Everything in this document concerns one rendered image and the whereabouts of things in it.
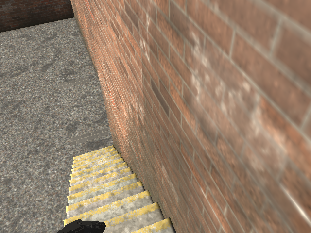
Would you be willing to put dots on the robot left hand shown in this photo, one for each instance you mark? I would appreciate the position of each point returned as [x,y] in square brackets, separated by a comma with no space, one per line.
[79,226]

